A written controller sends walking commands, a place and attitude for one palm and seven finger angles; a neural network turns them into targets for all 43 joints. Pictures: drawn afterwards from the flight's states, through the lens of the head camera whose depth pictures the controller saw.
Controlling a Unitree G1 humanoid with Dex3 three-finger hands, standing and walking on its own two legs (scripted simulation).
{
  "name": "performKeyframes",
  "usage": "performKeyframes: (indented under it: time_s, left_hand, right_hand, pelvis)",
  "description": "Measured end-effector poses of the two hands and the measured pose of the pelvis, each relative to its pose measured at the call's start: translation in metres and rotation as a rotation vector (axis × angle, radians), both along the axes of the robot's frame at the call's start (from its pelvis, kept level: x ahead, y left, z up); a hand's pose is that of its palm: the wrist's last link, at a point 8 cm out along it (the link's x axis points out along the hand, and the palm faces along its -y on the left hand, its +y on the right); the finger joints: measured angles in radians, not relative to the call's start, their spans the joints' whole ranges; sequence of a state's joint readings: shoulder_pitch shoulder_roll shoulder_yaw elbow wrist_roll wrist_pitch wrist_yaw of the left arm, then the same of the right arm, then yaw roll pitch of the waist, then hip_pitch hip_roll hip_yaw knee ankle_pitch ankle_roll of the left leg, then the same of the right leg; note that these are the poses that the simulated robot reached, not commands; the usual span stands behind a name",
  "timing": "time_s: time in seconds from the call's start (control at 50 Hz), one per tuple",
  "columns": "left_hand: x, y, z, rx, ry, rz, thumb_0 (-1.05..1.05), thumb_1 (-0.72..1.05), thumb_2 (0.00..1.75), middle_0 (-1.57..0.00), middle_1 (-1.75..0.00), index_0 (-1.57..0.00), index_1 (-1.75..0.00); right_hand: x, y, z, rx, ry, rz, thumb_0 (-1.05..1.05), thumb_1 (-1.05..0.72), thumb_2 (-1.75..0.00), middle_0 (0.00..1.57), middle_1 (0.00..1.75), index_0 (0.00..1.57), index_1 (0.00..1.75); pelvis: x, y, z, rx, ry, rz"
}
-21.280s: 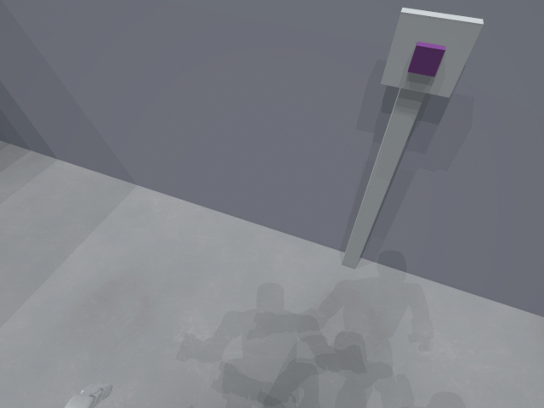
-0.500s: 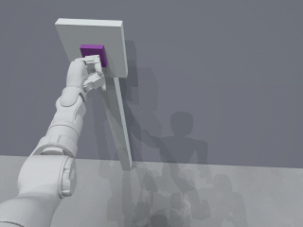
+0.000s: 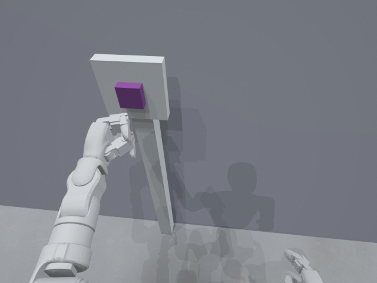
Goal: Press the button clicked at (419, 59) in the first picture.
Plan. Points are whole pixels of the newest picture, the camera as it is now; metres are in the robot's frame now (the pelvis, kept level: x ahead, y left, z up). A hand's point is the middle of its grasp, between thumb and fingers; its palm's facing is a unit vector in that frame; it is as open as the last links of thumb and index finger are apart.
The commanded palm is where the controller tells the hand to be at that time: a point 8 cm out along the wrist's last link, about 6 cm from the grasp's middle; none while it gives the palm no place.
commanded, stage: pull the fist back off the button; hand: left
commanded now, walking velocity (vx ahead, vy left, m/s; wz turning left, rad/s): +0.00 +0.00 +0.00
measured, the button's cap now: (131, 94) +0.49 +0.17 +0.17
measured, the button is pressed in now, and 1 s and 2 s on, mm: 0 0 0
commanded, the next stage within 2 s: draw the hand back to the body in 0.20 s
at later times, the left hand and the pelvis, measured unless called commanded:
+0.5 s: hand (125, 150) +0.33 +0.15 +0.15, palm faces +0.00 -1.00 -0.02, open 3.1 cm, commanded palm +0.29 +0.20 +0.15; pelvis -0.01 -0.01 +0.00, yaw +0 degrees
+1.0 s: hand (81, 192) +0.23 +0.20 +0.15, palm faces +0.23 -0.95 -0.21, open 3.1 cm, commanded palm +0.19 +0.24 +0.17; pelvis -0.02 +0.00 +0.01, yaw +1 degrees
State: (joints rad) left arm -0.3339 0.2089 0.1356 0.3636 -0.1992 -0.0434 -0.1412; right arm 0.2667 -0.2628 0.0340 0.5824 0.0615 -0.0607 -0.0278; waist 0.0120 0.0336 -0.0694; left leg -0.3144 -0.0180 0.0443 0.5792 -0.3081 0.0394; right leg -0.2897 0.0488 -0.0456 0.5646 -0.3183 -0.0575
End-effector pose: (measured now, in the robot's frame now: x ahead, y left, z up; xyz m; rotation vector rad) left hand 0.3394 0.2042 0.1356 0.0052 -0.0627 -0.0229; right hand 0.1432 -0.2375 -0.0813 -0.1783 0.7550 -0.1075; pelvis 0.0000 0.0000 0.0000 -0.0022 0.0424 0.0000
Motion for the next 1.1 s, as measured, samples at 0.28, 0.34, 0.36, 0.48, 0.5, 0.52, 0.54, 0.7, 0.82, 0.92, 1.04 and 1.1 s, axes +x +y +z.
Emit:
performKeyframes:
  time_s: [0.28,0.34,0.36,0.48,0.5,0.52,0.54,0.7,0.82,0.92,1.04,1.1]
  left_hand:
    - [-0.024,-0.015,0.006,0.013,0.038,-0.007,0.02,0.9,0.9,-1.31,-1.5,-1.3,-1.5]
    - [-0.018,-0.016,0.007,0.008,0.051,0.002,0.02,0.9,0.9,-1.3,-1.5,-1.3,-1.5]
    - [-0.017,-0.015,0.007,0.008,0.055,0.004,0.02,0.9,0.9,-1.3,-1.5,-1.3,-1.5]
    - [-0.03,-0.003,0.013,0.017,0.033,0.022,0.02,0.9,0.9,-1.3,-1.5,-1.3,-1.5]
    - [-0.035,-0.001,0.013,0.019,0.028,0.023,0.02,0.9,0.9,-1.3,-1.5,-1.3,-1.5]
    - [-0.041,0.002,0.014,0.022,0.024,0.025,0.02,0.9,0.9,-1.3,-1.5,-1.3,-1.5]
    - [-0.046,0.005,0.014,0.023,0.022,0.026,0.02,0.9,0.9,-1.3,-1.5,-1.3,-1.5]
    - [-0.084,0.021,0.011,0.036,0.043,0.046,0.02,0.9,0.9,-1.3,-1.5,-1.3,-1.5]
    - [-0.104,0.022,0.027,0.044,-0.019,0.026,0.02,0.9,0.9,-1.3,-1.5,-1.3,-1.5]
    - [-0.124,0.032,0.031,0.173,-0.073,0.17,0.01,0.9,0.9,-1.3,-1.5,-1.3,-1.5]
    - [-0.15,0.046,0.021,0.238,-0.049,0.284,0.01,0.89,0.9,-1.3,-1.5,-1.3,-1.5]
    - [-0.16,0.053,0.029,0.273,-0.072,0.319,0.02,0.89,0.9,-1.31,-1.5,-1.3,-1.5]
  right_hand:
    - [0.034,0.017,0.012,0.007,-0.075,0.072,0.01,-0.91,-0.9,0.2,0.3,0.2,0.3]
    - [0.027,0.017,0.009,0.011,-0.054,0.064,0.01,-0.91,-0.9,0.2,0.3,0.2,0.3]
    - [0.024,0.016,0.008,0.013,-0.046,0.059,0.01,-0.91,-0.9,0.2,0.3,0.2,0.3]
    - [0.004,0.007,0.002,0.028,-0.016,0.014,0.01,-0.91,-0.89,0.2,0.3,0.2,0.3]
    - [0.002,0.005,0.002,0.029,-0.013,0.009,0.01,-0.91,-0.9,0.2,0.3,0.2,0.3]
    - [0.0,0.003,0.001,0.027,-0.011,0.005,0.01,-0.91,-0.9,0.2,0.3,0.2,0.3]
    - [-0.002,0.001,0.001,0.025,-0.009,0.002,0.01,-0.91,-0.9,0.2,0.3,0.2,0.3]
    - [0.005,-0.006,0.01,-0.016,-0.054,0.013,0.01,-0.91,-0.9,0.2,0.3,0.2,0.3]
    - [0.023,0.005,0.023,-0.006,-0.144,0.04,0.01,-0.91,-0.9,0.2,0.3,0.2,0.3]
    - [0.031,0.017,0.03,-0.007,-0.166,0.075,0.01,-0.91,-0.9,0.2,0.3,0.2,0.3]
    - [0.028,0.028,0.024,-0.013,-0.102,0.109,0.01,-0.91,-0.9,0.2,0.3,0.2,0.3]
    - [0.026,0.033,0.018,-0.013,-0.07,0.119,0.01,-0.91,-0.9,0.2,0.3,0.2,0.3]
  pelvis:
    - [-0.008,-0.007,0.001,0.003,-0.039,0.037]
    - [-0.01,-0.009,0.002,0.004,-0.04,0.034]
    - [-0.01,-0.009,0.002,0.004,-0.039,0.031]
    - [-0.007,-0.01,0.004,0.008,-0.047,0.005]
    - [-0.007,-0.01,0.004,0.008,-0.05,0.003]
    - [-0.006,-0.01,0.004,0.008,-0.054,0.002]
    - [-0.006,-0.01,0.004,0.008,-0.057,0.002]
    - [-0.013,-0.01,0.005,0.002,-0.083,0.017]
    - [-0.016,-0.008,0.006,0.001,-0.091,0.022]
    - [-0.018,-0.007,0.009,-0.003,-0.106,0.016]
    - [-0.017,-0.002,0.013,-0.006,-0.119,0.015]
    - [-0.014,0.001,0.014,-0.007,-0.125,0.017]
